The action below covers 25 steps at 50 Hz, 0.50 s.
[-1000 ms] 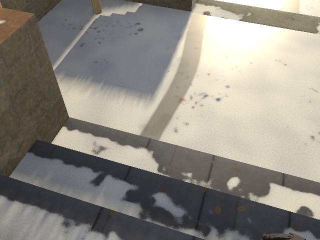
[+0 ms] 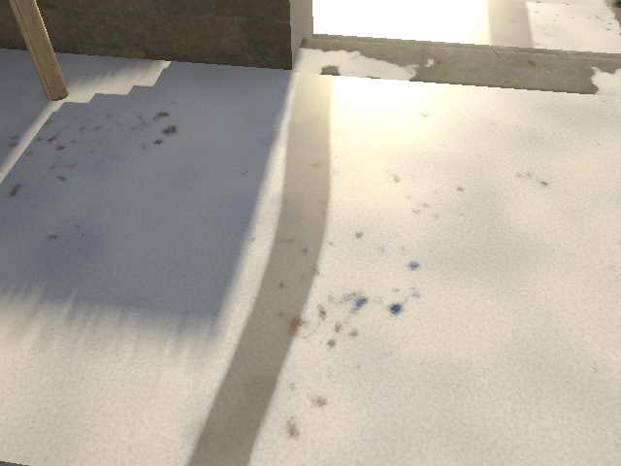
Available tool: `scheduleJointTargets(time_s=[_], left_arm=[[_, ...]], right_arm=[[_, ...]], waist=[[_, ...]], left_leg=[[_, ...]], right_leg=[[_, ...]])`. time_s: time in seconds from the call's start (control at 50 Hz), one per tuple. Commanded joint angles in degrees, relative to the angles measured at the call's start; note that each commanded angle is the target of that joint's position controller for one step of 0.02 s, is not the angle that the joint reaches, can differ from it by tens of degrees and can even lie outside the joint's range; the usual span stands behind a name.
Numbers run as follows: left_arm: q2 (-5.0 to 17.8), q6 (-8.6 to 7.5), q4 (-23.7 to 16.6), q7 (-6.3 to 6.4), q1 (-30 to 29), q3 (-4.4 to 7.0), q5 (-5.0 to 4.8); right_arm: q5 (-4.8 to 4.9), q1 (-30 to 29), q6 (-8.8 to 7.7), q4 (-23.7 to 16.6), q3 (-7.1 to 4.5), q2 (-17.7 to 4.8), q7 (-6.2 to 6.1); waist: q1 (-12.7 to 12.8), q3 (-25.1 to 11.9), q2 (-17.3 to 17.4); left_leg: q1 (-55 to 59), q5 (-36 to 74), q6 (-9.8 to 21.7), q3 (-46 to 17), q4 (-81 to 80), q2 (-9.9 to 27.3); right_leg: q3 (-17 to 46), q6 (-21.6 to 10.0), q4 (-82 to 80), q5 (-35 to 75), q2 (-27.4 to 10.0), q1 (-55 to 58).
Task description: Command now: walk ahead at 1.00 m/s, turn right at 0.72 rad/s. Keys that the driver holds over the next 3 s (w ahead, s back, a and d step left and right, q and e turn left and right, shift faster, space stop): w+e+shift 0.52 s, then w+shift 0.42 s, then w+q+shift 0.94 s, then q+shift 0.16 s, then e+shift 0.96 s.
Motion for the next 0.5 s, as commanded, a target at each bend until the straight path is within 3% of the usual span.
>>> scheduleJointTargets(time_s=[0.02,0.04,0.06,0.08,0.1,0.12,0.14,0.16,0.18,0.2,0.22,0.24,0.26,0.28,0.3,0.32,0.34,0.36,0.38,0.4,0.42,0.44,0.46,0.48,0.5], left_arm=[[0.7,0.96,-6.3,-2.15,-6.9,0.71,1.44],[-0.4,1.53,-7.1,-2.29,-7.4,0.21,2.18],[0.9,1.97,-7.5,-2.81,-6.2,0.54,2.41],[1.0,0.39,-8.2,-3.67,-10.6,0.44,1.10],[1.1,-0.39,-8.8,-4.25,-12.9,0.45,0.45],[0.1,-1.04,-9.2,-5.24,-14.6,-0.23,-0.38],[0.2,-1.01,-8.4,-6.02,-14.6,-0.28,-0.65],[1.0,-0.60,-8.0,-6.17,-15.3,-0.31,-1.44],[1.8,0.01,-8.3,-6.13,-16.8,-0.38,-1.35],[2.6,0.66,-8.0,-5.32,-18.3,-0.32,-0.94],[3.2,1.18,-8.2,-4.57,-17.8,-0.24,0.53],[4.5,1.44,-7.5,-3.65,-13.2,0.34,1.35],[7.0,1.85,-3.9,-2.85,-1.4,1.90,0.44],[9.5,1.33,-1.0,-2.46,8.9,2.92,0.62],[15.1,1.11,0.0,-2.25,10.1,4.06,-0.69],[17.5,0.11,-0.3,-1.95,7.9,3.31,-1.85],[15.1,-0.15,-1.5,-1.93,8.4,3.15,-2.11],[15.4,0.60,-2.5,-1.39,6.1,3.41,-0.87],[12.9,-0.06,-3.8,-1.02,1.9,2.58,-0.01],[9.9,-1.07,-6.5,-0.53,-6.3,1.42,-0.01],[10.8,-1.74,-7.7,-0.37,-9.6,1.18,-0.19],[12.2,-2.42,-8.1,-0.29,-9.8,1.44,0.33],[12.7,-3.49,-7.3,-0.75,-8.4,1.75,1.29],[8.9,-4.49,-4.9,-0.66,-4.8,1.18,-0.31],[7.5,-4.80,-5.0,-0.31,-6.3,0.75,-1.65]], right_arm=[[0.93,4.9,-1.94,-0.2,-0.45,-4.4,-1.30],[0.66,3.8,-1.70,-0.7,-1.44,-7.6,-1.54],[0.29,4.9,-2.12,-0.6,-1.83,-8.9,-1.07],[1.22,5.5,-3.35,1.5,-0.92,-3.1,-1.29],[1.44,6.9,-3.83,1.6,-0.46,-2.9,-1.63],[1.70,3.6,-4.42,1.2,-0.25,-2.7,-1.83],[2.11,1.0,-4.02,0.9,-0.22,-3.9,-2.17],[1.67,2.0,-3.50,1.0,-0.26,-4.9,-2.57],[0.70,3.6,-2.66,2.1,-0.42,-5.4,-2.87],[0.41,6.6,-1.58,3.8,-0.02,-4.9,-3.16],[0.23,9.5,-0.79,4.3,0.00,-6.7,-3.35],[-0.09,10.9,0.45,5.1,-0.25,-8.9,-3.71],[-1.02,11.5,1.25,5.4,-0.88,-10.9,-4.44],[-0.96,9.0,1.93,5.4,-1.15,-11.0,-4.77],[-0.81,2.6,2.20,2.8,-1.16,-7.3,-4.60],[-0.34,6.7,1.64,-3.3,-0.17,-5.5,-4.54],[-1.38,3.4,1.22,-6.3,-0.19,-8.4,-3.43],[-1.47,1.3,0.31,-7.7,-0.53,-9.6,-2.58],[-1.91,-1.5,0.00,-7.5,-1.24,-10.5,-2.56],[-1.41,-2.6,1.24,-6.6,-1.79,-11.2,-2.04],[-1.52,-4.2,2.36,-7.2,-1.82,-10.7,-1.91],[-2.16,-4.4,3.31,-6.8,-1.17,-8.8,-2.04],[-1.71,0.0,3.51,-4.9,-1.27,-7.8,-1.56],[-0.11,-5.2,2.53,-6.4,-2.26,-9.2,-1.32],[-0.24,-9.9,1.91,-8.9,-1.82,-8.9,-0.84]], waist=[[-0.8,10.6,4.8],[-0.6,9.5,6.5],[-0.3,7.1,6.6],[-0.7,6.3,4.6],[-1.7,5.9,6.1],[0.3,6.1,4.0],[0.1,5.6,4.1],[-0.3,6.6,4.5],[-1.5,8.4,4.6],[-2.6,9.5,3.6],[-3.2,9.3,2.6],[-1.3,7.1,3.2],[4.0,0.1,3.8],[10.6,-1.6,0.2],[11.4,3.5,-10.0],[2.7,-3.3,-10.7],[4.4,-7.2,-0.6],[3.5,-5.8,-0.6],[0.6,-2.5,3.0],[-4.2,4.7,7.5],[-5.7,7.7,5.6],[-5.9,6.2,4.6],[-6.0,4.1,1.7],[-3.9,4.6,2.8],[-3.7,4.4,2.5]], left_leg=[[-7.5,20.6,7.0,-19.2,-16.0,20.6],[-7.9,26.9,7.6,-17.6,-15.2,21.9],[-4.5,30.0,6.9,-15.9,-13.2,21.6],[-2.8,18.9,2.8,-10.6,-9.9,16.4],[-3.2,14.6,1.1,-7.8,-9.4,15.1],[-11.7,5.0,-0.5,-2.0,-10.0,12.8],[-14.7,2.5,-0.9,1.8,-9.4,11.4],[-14.0,4.4,-0.7,2.8,-8.0,11.9],[-11.4,9.1,-0.5,4.1,-5.3,13.1],[-6.3,18.0,-0.5,6.1,-0.2,12.8],[0.0,31.9,-0.8,7.2,6.2,13.0],[4.4,45.0,-0.2,7.6,17.1,14.3],[5.5,56.1,0.4,6.4,31.7,14.9],[-3.5,36.3,-0.3,5.7,58.2,11.4],[-26.7,-17.7,-0.6,4.4,81.1,1.7],[-39.1,-16.2,-2.0,-3.4,76.6,5.2],[-45.0,-11.2,-1.8,-7.7,64.0,7.0],[-48.0,-12.9,-3.1,-10.2,59.1,6.4],[-46.4,-5.4,-4.0,-13.7,46.6,8.2],[-35.6,0.2,-7.2,-15.1,32.1,9.3],[-24.9,0.0,-8.9,-14.4,21.8,9.1],[-17.2,2.9,-9.3,-12.2,19.7,7.9],[-14.0,14.6,-8.1,-10.1,22.0,7.1],[-19.5,30.9,-6.8,-14.2,14.3,8.4],[-13.5,42.2,-6.0,-13.0,3.0,7.1]], right_leg=[[2.7,3.1,-19.5,13.3,-6.2,-11.3],[-0.4,3.0,-19.8,13.6,-5.4,-11.1],[-3.3,1.7,-17.9,17.6,-4.8,-12.5],[1.0,-0.2,-31.3,35.9,-5.7,-13.3],[-2.8,-1.7,-35.4,43.7,-3.5,-10.6],[-4.5,-2.1,-44.4,57.5,-3.5,0.5],[-7.6,-2.2,-47.3,59.7,-1.3,9.3],[-10.7,-1.9,-47.5,57.6,0.1,12.4],[-13.0,-1.4,-47.8,53.2,0.7,13.5],[-16.8,-1.8,-49.9,49.7,2.3,13.5],[-19.4,-2.4,-52.3,43.0,4.8,14.0],[-20.1,-4.0,-54.2,34.8,5.7,17.6],[-17.5,-5.4,-56.0,29.2,6.4,29.8],[-9.8,-10.1,-62.6,30.8,3.1,41.3],[-3.2,-13.5,-53.7,43.7,-1.2,50.0],[6.9,-14.3,-43.6,69.5,-7.5,59.0],[16.4,-17.6,-50.6,46.1,-9.7,61.4],[30.0,-21.1,-60.7,18.7,-14.2,56.0],[35.6,-20.5,-64.4,3.6,-16.7,45.7],[32.4,-20.1,-66.4,4.5,-13.3,25.1],[30.5,-19.7,-66.8,7.5,-11.0,12.1],[27.6,-19.3,-66.7,14.6,-9.1,6.2],[24.4,-18.3,-64.1,22.6,-8.1,5.7],[23.2,-15.9,-60.5,17.5,-4.4,9.2],[18.7,-12.4,-59.1,6.4,1.0,4.2]])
